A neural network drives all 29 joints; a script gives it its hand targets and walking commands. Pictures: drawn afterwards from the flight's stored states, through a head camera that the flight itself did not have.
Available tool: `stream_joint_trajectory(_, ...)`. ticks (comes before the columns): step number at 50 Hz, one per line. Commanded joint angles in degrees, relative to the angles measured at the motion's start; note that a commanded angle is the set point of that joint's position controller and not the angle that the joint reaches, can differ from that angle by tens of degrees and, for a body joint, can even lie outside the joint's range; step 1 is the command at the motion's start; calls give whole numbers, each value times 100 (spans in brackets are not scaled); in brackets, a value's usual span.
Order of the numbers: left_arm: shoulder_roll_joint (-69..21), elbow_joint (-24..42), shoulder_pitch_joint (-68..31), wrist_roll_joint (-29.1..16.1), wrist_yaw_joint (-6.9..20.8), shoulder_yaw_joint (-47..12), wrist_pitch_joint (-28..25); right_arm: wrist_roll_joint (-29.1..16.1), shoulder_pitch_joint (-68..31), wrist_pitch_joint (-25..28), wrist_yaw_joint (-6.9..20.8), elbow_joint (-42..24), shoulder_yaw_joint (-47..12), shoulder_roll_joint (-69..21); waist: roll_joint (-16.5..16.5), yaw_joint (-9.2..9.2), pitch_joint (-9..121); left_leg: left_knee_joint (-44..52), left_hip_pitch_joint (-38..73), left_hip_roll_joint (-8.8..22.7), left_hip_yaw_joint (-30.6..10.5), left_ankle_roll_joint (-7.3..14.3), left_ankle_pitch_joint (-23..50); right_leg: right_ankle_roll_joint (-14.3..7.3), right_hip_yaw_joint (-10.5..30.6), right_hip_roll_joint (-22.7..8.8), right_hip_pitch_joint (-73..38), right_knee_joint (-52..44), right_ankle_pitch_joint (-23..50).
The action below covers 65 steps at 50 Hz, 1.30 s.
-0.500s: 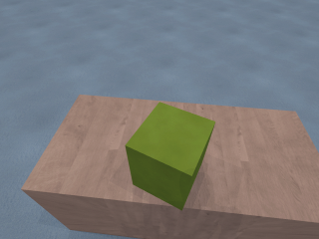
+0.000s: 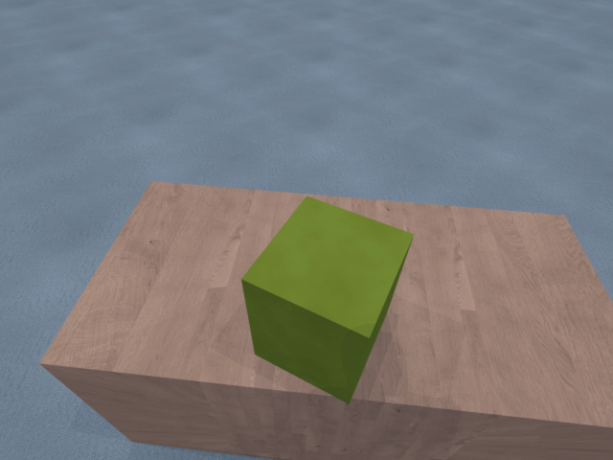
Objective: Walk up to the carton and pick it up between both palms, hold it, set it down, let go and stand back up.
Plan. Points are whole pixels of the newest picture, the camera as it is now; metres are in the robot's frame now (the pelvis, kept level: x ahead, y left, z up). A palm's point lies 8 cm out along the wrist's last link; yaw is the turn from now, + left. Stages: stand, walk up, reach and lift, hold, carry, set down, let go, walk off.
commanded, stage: stand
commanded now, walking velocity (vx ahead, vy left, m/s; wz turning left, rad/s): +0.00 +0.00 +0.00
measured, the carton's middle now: (327, 299) +0.42 -0.02 -0.10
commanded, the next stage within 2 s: none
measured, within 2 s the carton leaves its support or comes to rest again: neither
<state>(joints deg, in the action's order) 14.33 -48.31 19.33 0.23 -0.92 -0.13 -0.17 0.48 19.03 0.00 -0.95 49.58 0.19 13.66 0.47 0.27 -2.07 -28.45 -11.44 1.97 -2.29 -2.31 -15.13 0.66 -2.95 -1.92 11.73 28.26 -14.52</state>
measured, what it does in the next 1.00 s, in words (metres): stands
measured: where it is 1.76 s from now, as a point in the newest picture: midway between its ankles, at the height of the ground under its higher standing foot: outside the picture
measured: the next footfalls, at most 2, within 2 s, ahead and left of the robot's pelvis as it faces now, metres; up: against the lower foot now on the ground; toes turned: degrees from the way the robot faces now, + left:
none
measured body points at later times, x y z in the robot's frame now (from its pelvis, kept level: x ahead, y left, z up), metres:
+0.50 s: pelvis +0.00 +0.00 +0.00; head +0.01 +0.00 +0.45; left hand +0.03 +0.26 -0.14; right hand +0.03 -0.25 -0.14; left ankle +0.00 +0.15 -0.74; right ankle +0.01 -0.13 -0.74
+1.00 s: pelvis +0.00 +0.00 +0.00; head +0.02 +0.00 +0.45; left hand +0.03 +0.26 -0.14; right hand +0.03 -0.25 -0.14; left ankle +0.00 +0.15 -0.74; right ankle +0.01 -0.13 -0.74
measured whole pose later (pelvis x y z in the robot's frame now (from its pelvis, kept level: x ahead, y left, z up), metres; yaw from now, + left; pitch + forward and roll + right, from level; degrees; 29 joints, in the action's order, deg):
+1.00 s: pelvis +0.00 +0.00 +0.00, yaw +0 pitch -1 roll +0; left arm 13.4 -53.1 19.4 0.0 -1.4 0.0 -0.3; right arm 0.3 18.1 0.0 -1.9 54.1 0.2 12.8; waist 0.7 0.0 -2.4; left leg -27.2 -11.4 1.9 -1.7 -2.0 -14.7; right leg 1.1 -2.4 -2.0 11.7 26.6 -13.7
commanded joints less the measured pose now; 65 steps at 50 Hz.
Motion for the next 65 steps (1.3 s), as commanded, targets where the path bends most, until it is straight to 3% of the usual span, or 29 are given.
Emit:
stream_joint_trajectory(1, 777, 241, 274, 1, -42, 205, -95, -1, 263, 99, -34, -267, 191, 795, 8, 9, -173, 620, -326, 261, -257, 269, 445, -186, 490, -388, -1, -648, 294)
stream_joint_trajectory(31, 714, -132, 377, -13, -67, 184, -91, 22, 290, 87, -91, 17, 177, 679, 69, -17, -231, 688, -345, 288, -259, 238, 544, -118, 494, -372, -17, -679, 449)
stream_joint_trajectory(34, 654, -125, 344, -23, -65, 157, -96, -1, 263, 86, -109, 68, 163, 729, -93, -2, -136, 679, -274, 329, -282, 259, 584, -140, 516, -364, -66, -674, 497)
stream_joint_trajectory(40, 702, -227, 394, 0, -77, 193, -81, -10, 234, 84, -119, 175, 166, 686, 193, -25, -276, 766, -406, 305, -281, 225, 474, -102, 498, -349, -53, -653, 488)
stream_joint_trajectory(44, 667, -236, 364, -27, -74, 195, -97, -12, 243, 90, -121, 203, 155, 705, -57, -32, -25, 699, -242, 338, -266, 249, 596, -116, 478, -353, -135, -675, 475)
stream_joint_trajectory(49, 572, -285, 366, -21, -82, 169, -83, -24, 238, 74, -123, 289, 131, 616, 23, 18, -252, 728, -387, 335, -252, 230, 461, -130, 527, -381, -80, -709, 379)
stream_joint_trajectory(52, 638, -234, 293, -17, -82, 195, -103, -25, 235, 111, -120, 221, 152, 690, -138, -9, -27, 707, -265, 327, -279, 246, 634, -144, 504, -359, -197, -667, 505)
stream_joint_trajectory(55, 570, -276, 297, -31, -76, 184, -105, -20, 254, 87, -125, 268, 115, 627, 49, -33, -172, 663, -267, 325, -229, 201, 714, -161, 585, -411, -135, -706, 585)
stream_joint_trajectory(58, 640, -259, 300, -25, -84, 193, -99, -29, 266, 93, -126, 294, 132, 619, -64, -9, -41, 687, -252, 325, -220, 222, 730, -157, 510, -402, -248, -698, 645)
stream_joint_trajectory(59, 620, -270, 307, -3, -87, 194, -95, -9, 258, 98, -127, 279, 134, 604, 69, 3, -139, 688, -232, 323, -217, 231, 857, -152, 514, -400, -205, -653, 746)
stream_joint_trajectory(65, 618, -333, 331, -2, -86, 179, -98, -14, 261, 79, -126, 270, 138, 620, 8, -7, -307, 707, -298, 302, -246, 214, 754, -125, 485, -370, -127, -759, 643)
